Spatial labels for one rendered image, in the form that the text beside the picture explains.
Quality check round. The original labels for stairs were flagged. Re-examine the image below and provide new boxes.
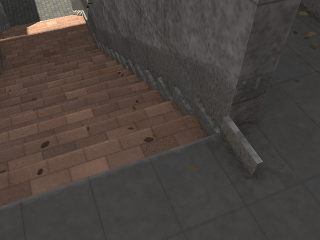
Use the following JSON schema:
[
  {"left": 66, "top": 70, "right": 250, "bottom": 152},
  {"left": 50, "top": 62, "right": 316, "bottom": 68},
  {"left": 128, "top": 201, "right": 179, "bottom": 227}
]
[
  {"left": 0, "top": 48, "right": 207, "bottom": 206},
  {"left": 1, "top": 15, "right": 81, "bottom": 33}
]

